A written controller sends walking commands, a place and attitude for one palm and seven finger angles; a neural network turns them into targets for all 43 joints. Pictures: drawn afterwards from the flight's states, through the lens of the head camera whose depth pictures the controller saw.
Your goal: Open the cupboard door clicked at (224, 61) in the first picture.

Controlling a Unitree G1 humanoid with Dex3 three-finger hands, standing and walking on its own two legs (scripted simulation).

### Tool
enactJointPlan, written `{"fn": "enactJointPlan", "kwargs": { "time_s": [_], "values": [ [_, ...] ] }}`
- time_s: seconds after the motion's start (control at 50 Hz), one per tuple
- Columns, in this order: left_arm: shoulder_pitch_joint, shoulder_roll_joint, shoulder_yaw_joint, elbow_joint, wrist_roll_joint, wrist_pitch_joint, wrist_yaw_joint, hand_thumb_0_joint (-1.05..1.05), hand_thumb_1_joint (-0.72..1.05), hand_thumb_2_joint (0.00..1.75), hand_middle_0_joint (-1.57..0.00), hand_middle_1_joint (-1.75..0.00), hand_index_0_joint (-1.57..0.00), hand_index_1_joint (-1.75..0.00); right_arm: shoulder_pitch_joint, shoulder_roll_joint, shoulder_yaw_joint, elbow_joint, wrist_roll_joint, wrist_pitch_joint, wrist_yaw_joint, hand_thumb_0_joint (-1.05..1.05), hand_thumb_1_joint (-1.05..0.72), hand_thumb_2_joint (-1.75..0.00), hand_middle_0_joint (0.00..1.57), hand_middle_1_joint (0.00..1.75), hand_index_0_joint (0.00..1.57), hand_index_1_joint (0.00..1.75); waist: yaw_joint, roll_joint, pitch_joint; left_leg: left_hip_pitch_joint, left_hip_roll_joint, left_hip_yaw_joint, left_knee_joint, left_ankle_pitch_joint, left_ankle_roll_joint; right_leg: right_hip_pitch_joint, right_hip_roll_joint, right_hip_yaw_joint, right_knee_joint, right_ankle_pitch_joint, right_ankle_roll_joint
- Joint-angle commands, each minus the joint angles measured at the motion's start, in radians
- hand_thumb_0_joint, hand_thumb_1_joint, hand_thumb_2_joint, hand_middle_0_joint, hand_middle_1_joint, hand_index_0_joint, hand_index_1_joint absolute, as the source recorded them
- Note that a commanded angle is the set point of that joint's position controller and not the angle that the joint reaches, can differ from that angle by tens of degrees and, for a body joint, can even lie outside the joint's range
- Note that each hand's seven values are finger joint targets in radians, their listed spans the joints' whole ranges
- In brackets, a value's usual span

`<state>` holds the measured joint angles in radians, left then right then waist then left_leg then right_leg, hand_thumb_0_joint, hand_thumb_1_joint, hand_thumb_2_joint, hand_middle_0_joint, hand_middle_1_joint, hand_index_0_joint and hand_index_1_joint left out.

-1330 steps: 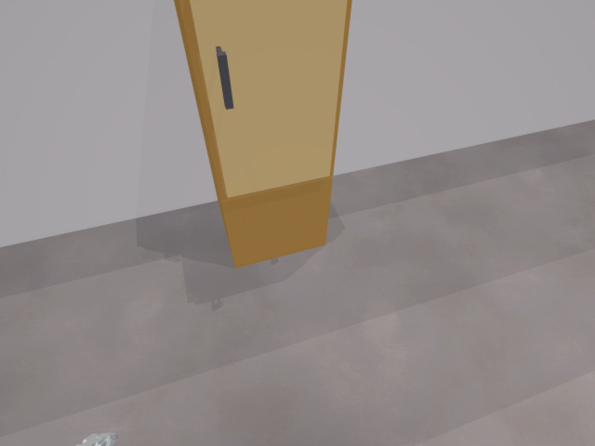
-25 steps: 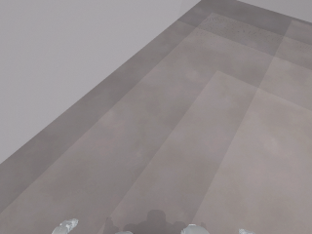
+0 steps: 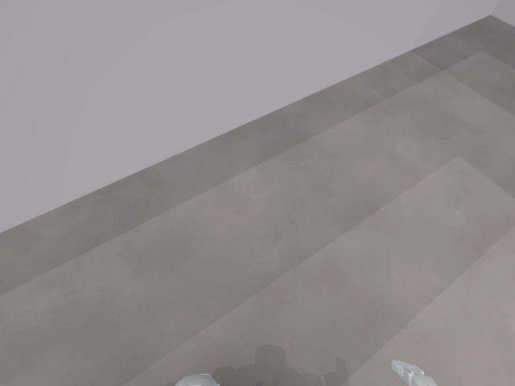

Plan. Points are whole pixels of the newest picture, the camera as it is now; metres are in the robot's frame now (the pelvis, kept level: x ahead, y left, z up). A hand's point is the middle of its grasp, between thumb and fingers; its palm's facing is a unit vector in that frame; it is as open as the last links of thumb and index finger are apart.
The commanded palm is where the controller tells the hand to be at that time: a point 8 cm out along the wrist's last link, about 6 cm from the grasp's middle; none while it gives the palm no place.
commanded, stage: turn to face it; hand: left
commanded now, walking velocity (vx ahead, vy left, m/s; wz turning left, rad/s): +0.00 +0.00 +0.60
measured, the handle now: out of the picture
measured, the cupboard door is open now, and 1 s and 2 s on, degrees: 43 43 43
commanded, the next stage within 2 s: none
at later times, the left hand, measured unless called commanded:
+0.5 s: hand out of the picture +0.05 +0.17 -0.14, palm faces +0.27 -0.92 -0.27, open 7.4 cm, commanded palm none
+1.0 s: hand out of the picture +0.02 +0.21 -0.14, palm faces +0.56 -0.79 -0.27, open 7.4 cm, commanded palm none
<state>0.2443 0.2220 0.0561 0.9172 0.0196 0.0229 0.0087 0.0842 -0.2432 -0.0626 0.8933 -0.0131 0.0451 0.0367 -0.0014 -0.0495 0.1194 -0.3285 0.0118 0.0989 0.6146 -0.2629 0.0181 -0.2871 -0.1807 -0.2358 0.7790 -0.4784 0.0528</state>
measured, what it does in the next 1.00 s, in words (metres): steps on the spot, turning left: right foot, then left foot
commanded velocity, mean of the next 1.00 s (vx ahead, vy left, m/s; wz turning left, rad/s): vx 0.00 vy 0.00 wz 0.60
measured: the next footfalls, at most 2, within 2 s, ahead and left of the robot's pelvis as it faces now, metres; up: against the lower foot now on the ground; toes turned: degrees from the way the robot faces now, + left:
right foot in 0.34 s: +0.07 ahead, -0.16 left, +0.00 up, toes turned +8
left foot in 0.68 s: +0.02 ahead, +0.10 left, +0.00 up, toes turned +30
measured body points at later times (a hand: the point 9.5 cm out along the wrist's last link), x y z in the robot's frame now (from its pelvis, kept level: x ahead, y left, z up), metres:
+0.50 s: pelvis +0.02 -0.04 +0.02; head +0.08 -0.05 +0.46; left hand +0.04 +0.22 -0.12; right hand +0.18 -0.27 -0.14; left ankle -0.04 +0.08 -0.64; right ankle +0.03 -0.16 -0.72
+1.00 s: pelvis +0.05 -0.03 +0.02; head +0.09 +0.01 +0.46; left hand -0.01 +0.25 -0.12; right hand +0.25 -0.20 -0.13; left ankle -0.01 +0.08 -0.72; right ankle +0.13 -0.16 -0.68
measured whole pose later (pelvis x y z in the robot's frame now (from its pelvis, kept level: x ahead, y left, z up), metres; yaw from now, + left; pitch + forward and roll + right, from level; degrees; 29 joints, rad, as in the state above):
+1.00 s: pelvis +0.05 -0.03 +0.02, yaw +34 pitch +2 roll -1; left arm 0.13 0.25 0.07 0.88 0.02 0.05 0.01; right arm 0.17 -0.22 -0.05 0.92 -0.02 0.04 0.01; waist -0.02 0.00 0.09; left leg -0.29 -0.02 -0.07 0.51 -0.25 0.01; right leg -0.42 -0.06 -0.01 0.84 -0.42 0.08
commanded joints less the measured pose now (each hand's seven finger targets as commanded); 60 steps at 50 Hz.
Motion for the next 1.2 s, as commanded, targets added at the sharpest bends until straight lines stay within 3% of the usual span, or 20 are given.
{"fn": "enactJointPlan", "kwargs": {
  "time_s": [0.0, 0.08, 0.26, 0.28, 0.3, 0.32, 0.38, 0.44, 0.54, 0.62, 0.66, 0.68, 0.78, 0.94, 1.0, 1.02, 1.06, 1.1, 1.14, 1.18],
  "values": [
    [-0.140, 0.094, 0.029, -0.148, -0.003, -0.008, 0.018, 0.00, 0.90, 0.90, -0.20, -0.30, -0.20, -0.30, 0.227, -0.257, -0.070, -0.014, -0.009, -0.026, -0.045, 0.00, -0.90, -0.90, 0.20, 0.30, 0.20, 0.30, -0.102, 0.255, -0.254, 0.339, 0.387, -0.466, -0.204, 0.626, 0.230, -0.362, 0.046, 0.218, 0.426, -0.135, 0.037],
    [-0.064, 0.099, 0.035, -0.090, -0.002, 0.006, -0.002, 0.00, 0.90, 0.90, -0.20, -0.30, -0.20, -0.30, 0.054, -0.195, -0.047, -0.059, -0.011, -0.032, -0.048, 0.00, -0.90, -0.90, 0.20, 0.30, 0.20, 0.30, -0.005, 0.191, -0.160, 0.144, 0.228, -0.294, -0.257, 0.361, 0.134, -0.242, 0.072, 0.227, 0.325, 0.055, 0.038],
    [0.010, 0.103, 0.036, -0.100, -0.007, -0.017, 0.004, 0.00, 0.90, 0.90, -0.20, -0.30, -0.20, -0.30, 0.018, -0.196, -0.063, -0.075, -0.008, -0.014, -0.038, 0.00, -0.90, -0.90, 0.20, 0.30, 0.20, 0.30, 0.031, 0.196, -0.176, -0.012, 0.145, -0.375, -0.158, 0.237, 0.088, 0.109, 0.170, 0.168, -0.252, 0.202, 0.013],
    [0.059, 0.153, 0.047, -0.094, -0.001, -0.028, 0.011, 0.00, 0.90, 0.90, -0.20, -0.30, -0.20, -0.30, 0.009, -0.161, -0.060, -0.086, 0.001, -0.014, -0.034, 0.00, -0.90, -0.90, 0.20, 0.30, 0.20, 0.30, 0.058, 0.096, -0.188, -0.106, 0.087, -0.332, -0.061, 0.126, 0.039, 0.234, 0.089, 0.246, -0.401, 0.247, -0.004],
    [0.078, 0.243, 0.066, -0.092, 0.016, -0.038, 0.021, 0.00, 0.90, 0.90, -0.20, -0.30, -0.20, -0.30, 0.027, -0.087, -0.049, -0.105, 0.008, -0.016, -0.028, 0.00, -0.90, -0.90, 0.20, 0.30, 0.20, 0.30, 0.063, -0.201, -0.194, -0.289, -0.062, -0.163, 0.175, -0.176, -0.044, 0.332, -0.189, 0.536, -0.502, 0.298, -0.102],
    [0.066, 0.271, 0.056, -0.103, 0.012, -0.034, 0.021, 0.00, 0.90, 0.90, -0.20, -0.30, -0.20, -0.30, 0.007, -0.097, -0.049, -0.118, 0.000, -0.016, -0.023, 0.00, -0.90, -0.90, 0.20, 0.30, 0.20, 0.30, 0.070, -0.223, -0.178, -0.287, -0.066, -0.139, 0.427, -0.375, -0.053, 0.222, -0.332, 0.591, -0.504, 0.409, -0.202],
    [-0.058, 0.162, 0.034, -0.122, 0.003, -0.033, 0.029, 0.00, 0.90, 0.90, -0.20, -0.30, -0.20, -0.30, 0.026, -0.094, -0.049, -0.072, -0.001, 0.006, -0.015, 0.00, -0.90, -0.90, 0.20, 0.30, 0.20, 0.30, -0.004, -0.186, -0.135, -0.283, 0.018, -0.150, 0.642, -0.211, -0.072, 0.157, -0.183, 0.351, -0.429, 0.585, -0.180],
    [-0.037, 0.155, 0.030, -0.116, 0.006, -0.040, 0.029, 0.00, 0.90, 0.90, -0.20, -0.30, -0.20, -0.30, 0.003, -0.062, -0.030, -0.060, 0.002, 0.008, -0.005, 0.00, -0.90, -0.90, 0.20, 0.30, 0.20, 0.30, 0.003, -0.174, -0.140, -0.239, 0.019, -0.078, 0.469, -0.189, -0.091, 0.217, -0.142, 0.207, -0.387, 0.768, -0.152],
    [0.041, 0.206, 0.049, -0.080, 0.011, -0.036, 0.025, 0.00, 0.90, 0.90, -0.20, -0.30, -0.20, -0.30, -0.056, -0.036, -0.012, -0.073, 0.007, 0.000, 0.001, 0.00, -0.90, -0.90, 0.20, 0.30, 0.20, 0.30, 0.048, -0.160, -0.145, -0.131, 0.000, 0.004, 0.186, -0.191, -0.075, 0.256, -0.180, 0.161, -0.332, 0.846, -0.152],
    [0.006, 0.207, 0.059, -0.084, -0.003, -0.028, 0.013, 0.00, 0.90, 0.90, -0.20, -0.30, -0.20, -0.30, 0.076, -0.094, -0.028, -0.048, -0.001, -0.018, -0.004, 0.00, -0.90, -0.90, 0.20, 0.30, 0.20, 0.30, -0.034, -0.074, -0.201, 0.169, -0.009, 0.014, -0.152, 0.069, -0.040, 0.113, -0.159, 0.068, -0.111, 0.705, -0.065],
    [-0.057, 0.091, 0.027, -0.162, -0.010, -0.018, 0.004, 0.00, 0.90, 0.90, -0.20, -0.30, -0.20, -0.30, 0.240, -0.296, -0.078, -0.024, -0.009, -0.023, -0.020, 0.00, -0.90, -0.90, 0.20, 0.30, 0.20, 0.30, -0.117, 0.396, -0.278, 0.406, 0.427, -0.547, -0.229, 0.725, 0.216, -0.317, 0.054, 0.092, 0.321, -0.226, 0.044],
    [-0.122, 0.118, 0.025, -0.171, 0.001, -0.002, 0.016, 0.00, 0.90, 0.90, -0.20, -0.30, -0.20, -0.30, 0.268, -0.274, -0.070, -0.006, -0.005, -0.021, -0.029, 0.00, -0.90, -0.90, 0.20, 0.30, 0.20, 0.30, -0.120, 0.252, -0.270, 0.365, 0.429, -0.520, -0.217, 0.617, 0.234, -0.335, 0.042, 0.201, 0.398, -0.192, 0.029],
    [-0.068, 0.099, 0.037, -0.092, 0.000, 0.003, -0.002, 0.00, 0.90, 0.90, -0.20, -0.30, -0.20, -0.30, 0.083, -0.181, -0.043, -0.053, -0.008, -0.038, -0.051, 0.00, -0.90, -0.90, 0.20, 0.30, 0.20, 0.30, -0.013, 0.196, -0.185, 0.190, 0.222, -0.309, -0.256, 0.420, 0.135, -0.275, 0.066, 0.241, 0.371, 0.078, 0.039],
    [-0.105, 0.088, 0.028, -0.120, -0.008, 0.000, 0.002, 0.00, 0.90, 0.90, -0.20, -0.30, -0.20, -0.30, 0.094, -0.192, -0.056, -0.042, -0.015, -0.024, -0.043, 0.00, -0.90, -0.90, 0.20, 0.30, 0.20, 0.30, -0.021, 0.223, -0.159, 0.120, 0.189, -0.389, -0.239, 0.352, 0.136, -0.111, 0.147, 0.205, 0.021, 0.053, 0.026],
    [-0.030, 0.097, 0.032, -0.110, -0.012, -0.013, 0.008, 0.00, 0.90, 0.90, -0.20, -0.30, -0.20, -0.30, 0.055, -0.187, -0.062, -0.056, -0.010, -0.018, -0.044, 0.00, -0.90, -0.90, 0.20, 0.30, 0.20, 0.30, 0.017, 0.215, -0.183, 0.046, 0.158, -0.419, -0.167, 0.364, 0.110, 0.070, 0.176, 0.192, -0.201, 0.162, 0.013],
    [0.014, 0.120, 0.039, -0.099, -0.011, -0.022, 0.013, 0.00, 0.90, 0.90, -0.20, -0.30, -0.20, -0.30, 0.037, -0.169, -0.061, -0.065, -0.003, -0.016, -0.041, 0.00, -0.90, -0.90, 0.20, 0.30, 0.20, 0.30, 0.043, 0.171, -0.188, -0.033, 0.119, -0.400, -0.115, 0.275, 0.072, 0.188, 0.147, 0.208, -0.343, 0.250, 0.006],
    [0.051, 0.260, 0.061, -0.098, 0.014, -0.035, 0.025, 0.00, 0.90, 0.90, -0.20, -0.30, -0.20, -0.30, 0.041, -0.076, -0.047, -0.098, 0.008, -0.020, -0.030, 0.00, -0.90, -0.90, 0.20, 0.30, 0.20, 0.30, 0.067, -0.258, -0.184, -0.297, -0.105, -0.131, 0.311, -0.349, -0.061, 0.306, -0.301, 0.608, -0.514, 0.406, -0.175],
    [-0.017, 0.195, 0.045, -0.108, 0.003, -0.034, 0.035, 0.00, 0.90, 0.90, -0.20, -0.30, -0.20, -0.30, 0.025, -0.104, -0.055, -0.069, -0.003, -0.001, -0.027, 0.00, -0.90, -0.90, 0.20, 0.30, 0.20, 0.30, 0.030, -0.206, -0.131, -0.278, -0.016, -0.180, 0.603, -0.299, -0.058, 0.167, -0.258, 0.518, -0.472, 0.503, -0.224],
    [-0.082, 0.138, 0.026, -0.120, -0.001, -0.035, 0.029, 0.00, 0.90, 0.90, -0.20, -0.30, -0.20, -0.30, 0.044, -0.074, -0.043, -0.045, -0.004, 0.009, -0.013, 0.00, -0.90, -0.90, 0.20, 0.30, 0.20, 0.30, -0.014, -0.147, -0.107, -0.273, 0.008, -0.139, 0.636, -0.179, -0.079, 0.154, -0.150, 0.293, -0.426, 0.633, -0.173],
    [-0.062, 0.136, 0.027, -0.117, 0.003, -0.039, 0.029, 0.00, 0.90, 0.90, -0.20, -0.30, -0.20, -0.30, 0.037, -0.060, -0.037, -0.040, 0.000, 0.014, -0.006, 0.00, -0.90, -0.90, 0.20, 0.30, 0.20, 0.30, -0.006, -0.164, -0.120, -0.248, 0.014, -0.098, 0.553, -0.156, -0.090, 0.189, -0.134, 0.214, -0.416, 0.705, -0.151]
  ]
}}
